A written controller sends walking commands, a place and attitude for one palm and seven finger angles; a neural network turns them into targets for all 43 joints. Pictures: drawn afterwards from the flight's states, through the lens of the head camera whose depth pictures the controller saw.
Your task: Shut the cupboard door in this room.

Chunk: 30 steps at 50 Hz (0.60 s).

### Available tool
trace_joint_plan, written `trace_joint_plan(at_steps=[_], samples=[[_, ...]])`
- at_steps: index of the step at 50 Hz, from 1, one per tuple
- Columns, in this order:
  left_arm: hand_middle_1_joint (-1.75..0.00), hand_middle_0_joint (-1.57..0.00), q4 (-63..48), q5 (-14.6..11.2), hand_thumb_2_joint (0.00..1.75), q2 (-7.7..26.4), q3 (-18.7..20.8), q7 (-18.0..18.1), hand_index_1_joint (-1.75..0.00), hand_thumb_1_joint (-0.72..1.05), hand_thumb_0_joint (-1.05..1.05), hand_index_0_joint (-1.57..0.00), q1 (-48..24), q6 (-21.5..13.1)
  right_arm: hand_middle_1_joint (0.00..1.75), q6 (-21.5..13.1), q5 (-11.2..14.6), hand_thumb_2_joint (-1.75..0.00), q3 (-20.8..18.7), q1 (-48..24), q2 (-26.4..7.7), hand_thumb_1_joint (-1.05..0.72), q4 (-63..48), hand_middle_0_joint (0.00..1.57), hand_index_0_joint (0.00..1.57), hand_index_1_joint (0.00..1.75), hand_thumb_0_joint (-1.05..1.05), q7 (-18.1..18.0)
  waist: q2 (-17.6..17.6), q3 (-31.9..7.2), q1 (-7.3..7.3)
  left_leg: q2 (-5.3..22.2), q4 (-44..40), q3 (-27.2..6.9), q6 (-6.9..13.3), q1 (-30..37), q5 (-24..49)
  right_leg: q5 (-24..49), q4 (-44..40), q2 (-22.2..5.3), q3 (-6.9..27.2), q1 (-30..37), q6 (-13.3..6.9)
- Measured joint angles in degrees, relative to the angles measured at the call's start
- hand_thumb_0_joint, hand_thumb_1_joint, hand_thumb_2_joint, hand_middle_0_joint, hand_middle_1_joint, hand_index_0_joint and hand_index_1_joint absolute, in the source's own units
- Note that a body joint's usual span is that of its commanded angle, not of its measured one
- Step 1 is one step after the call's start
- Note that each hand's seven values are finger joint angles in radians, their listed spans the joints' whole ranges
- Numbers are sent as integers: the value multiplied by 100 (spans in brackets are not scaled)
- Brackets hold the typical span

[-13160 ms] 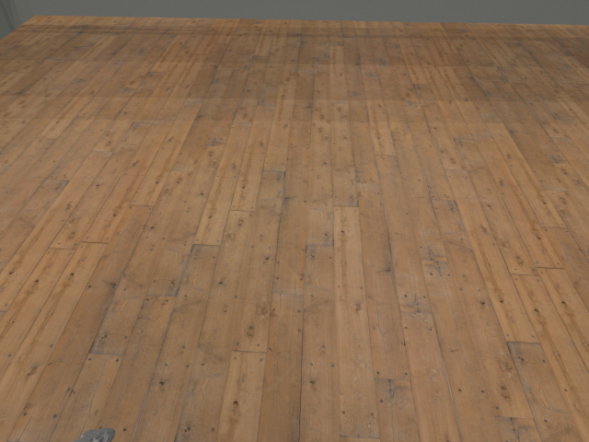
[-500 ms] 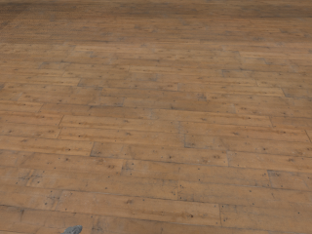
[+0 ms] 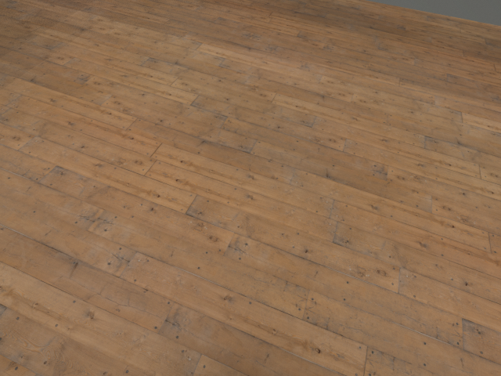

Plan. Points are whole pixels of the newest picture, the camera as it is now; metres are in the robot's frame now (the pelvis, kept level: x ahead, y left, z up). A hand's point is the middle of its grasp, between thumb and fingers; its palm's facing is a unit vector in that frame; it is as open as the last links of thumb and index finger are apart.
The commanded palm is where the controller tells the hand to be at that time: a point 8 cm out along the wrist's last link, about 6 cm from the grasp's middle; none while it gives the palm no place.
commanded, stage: turn or walk to find it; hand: left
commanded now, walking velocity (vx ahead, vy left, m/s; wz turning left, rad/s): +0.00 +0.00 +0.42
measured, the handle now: out of the picture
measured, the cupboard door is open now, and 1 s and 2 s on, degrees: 79 79 79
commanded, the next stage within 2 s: none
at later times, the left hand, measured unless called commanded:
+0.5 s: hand out of the picture +0.03 +0.17 -0.13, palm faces +0.22 -0.93 -0.28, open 7.4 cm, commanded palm none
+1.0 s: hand out of the picture -0.10 +0.21 -0.16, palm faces +0.47 -0.85 -0.26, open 7.4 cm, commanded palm none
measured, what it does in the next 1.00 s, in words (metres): steps on the spot, turning left: right foot, then left foot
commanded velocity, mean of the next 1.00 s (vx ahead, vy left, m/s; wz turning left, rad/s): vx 0.00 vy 0.00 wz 0.42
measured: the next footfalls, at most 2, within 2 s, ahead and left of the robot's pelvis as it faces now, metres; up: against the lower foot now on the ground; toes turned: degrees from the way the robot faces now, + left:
right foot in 0.38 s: +0.04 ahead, -0.13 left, +0.00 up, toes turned +5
left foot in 0.82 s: -0.06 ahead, +0.11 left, +0.00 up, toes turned +27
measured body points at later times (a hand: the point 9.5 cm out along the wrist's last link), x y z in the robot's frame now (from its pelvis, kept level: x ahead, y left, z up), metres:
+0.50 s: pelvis -0.02 -0.04 +0.01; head +0.01 -0.07 +0.46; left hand +0.02 +0.22 -0.11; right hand +0.08 -0.28 -0.15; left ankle -0.05 +0.10 -0.65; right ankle +0.00 -0.13 -0.72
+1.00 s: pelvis -0.05 -0.01 +0.01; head -0.02 +0.03 +0.46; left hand -0.13 +0.25 -0.14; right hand +0.15 -0.18 -0.12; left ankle -0.10 +0.09 -0.72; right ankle -0.01 -0.14 -0.66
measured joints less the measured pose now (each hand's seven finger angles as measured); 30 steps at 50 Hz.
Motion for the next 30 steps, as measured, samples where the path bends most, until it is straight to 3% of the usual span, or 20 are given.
trace_joint_plan(at_steps=[3, 7, 12, 17, 18, 19, 20, 22, 26, 30], samples=[[-30, -20, 126, -6, 90, 82, 46, -11, -30, 90, 1, -20, -93, 137, 30, -56, -24, -90, 58, 1, 97, -91, -54, 20, 20, 30, 0, -67, 50, -61, -37, -9, -223, -147, 83, 43, 51, -139, 1110, 270, 427, -403, 69], [-30, -19, 44, -18, 90, 80, 36, -53, -30, 91, 1, -20, -219, 60, 30, -68, -21, -90, 107, 8, 135, -91, -34, 20, 20, 30, 0, -94, 173, -119, -35, -50, -699, -344, 102, 144, 392, 157, 1445, 430, 635, -559, 160], [-30, -19, -120, -39, 90, -8, -8, -40, -30, 91, 1, -20, -420, 11, 30, -55, -32, -90, 77, 44, 130, -90, -61, 20, 21, 30, 0, -79, 289, -142, -117, -143, -881, -553, 72, 109, 582, 86, 853, 543, 768, -359, 206], [-30, -19, -291, -69, 90, -160, -80, -31, -30, 91, 1, -20, -596, -87, 30, 31, -49, -90, 3, 120, 45, -90, -70, 20, 21, 30, 0, -60, 446, -159, -239, -228, -648, -791, -60, -129, 570, 363, -520, 703, 731, 201, 138], [-30, -19, -335, -68, 90, -181, -98, -33, -30, 91, 1, -20, -593, -133, 30, 47, -37, -90, -18, 155, 24, -90, -72, 20, 21, 30, 0, -55, 461, -180, -245, -262, -522, -835, -104, -216, 527, 656, -1001, 720, 698, 405, 119], [-30, -19, -364, -48, 90, -222, -113, -25, -30, 91, 1, -20, -586, -192, 30, 60, -14, -90, -43, 187, -18, -90, -72, 20, 21, 30, 0, -48, 519, -192, -239, -270, -321, -889, -141, -333, 449, 848, -1293, 748, 644, 521, -96], [-30, -19, -376, -18, 90, -289, -134, -16, -30, 91, 1, -20, -589, -233, 30, 85, -1, -90, -80, 194, -71, -90, -56, 20, 21, 30, 0, -49, 616, -161, -247, -270, 60, -942, -153, -483, 33, 866, -1248, 775, 564, 519, -275], [-30, -20, -421, -9, 90, -392, -174, -12, -30, 90, 1, -20, -522, -269, 30, 173, -19, -90, -136, 234, -147, -90, -16, 20, 21, 30, 0, -48, 669, -151, -250, -349, 1198, -918, -155, -876, -630, 798, -1187, 714, 433, 550, -423], [-30, -20, -385, -1, 90, -515, -202, 10, -30, 90, 1, -20, -339, -245, 30, 241, -41, -90, -201, 296, -265, -91, 57, 20, 20, 30, 1, 6, 675, -128, -265, -222, 2885, -696, -247, -1362, -443, 887, -1457, 600, 231, 765, -440], [-30, -20, -298, 21, 90, -540, -210, 16, -30, 90, 1, -20, -209, -258, 30, 264, -34, -90, -195, 347, -288, -91, 124, 20, 20, 30, 1, 21, 576, -88, -260, -3, 2997, -566, -377, -1297, -356, 930, -1577, 469, 28, 863, -433]])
